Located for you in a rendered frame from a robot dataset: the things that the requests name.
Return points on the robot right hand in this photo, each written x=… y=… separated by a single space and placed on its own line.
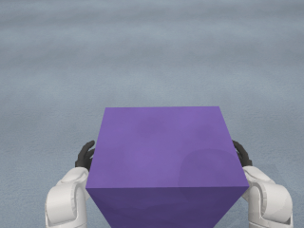
x=242 y=155

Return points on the robot left hand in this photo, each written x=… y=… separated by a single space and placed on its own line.
x=84 y=157

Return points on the left robot forearm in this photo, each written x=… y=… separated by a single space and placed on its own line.
x=65 y=205

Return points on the carton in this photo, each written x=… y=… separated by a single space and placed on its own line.
x=165 y=167

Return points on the right robot forearm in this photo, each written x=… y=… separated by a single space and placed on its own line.
x=269 y=204

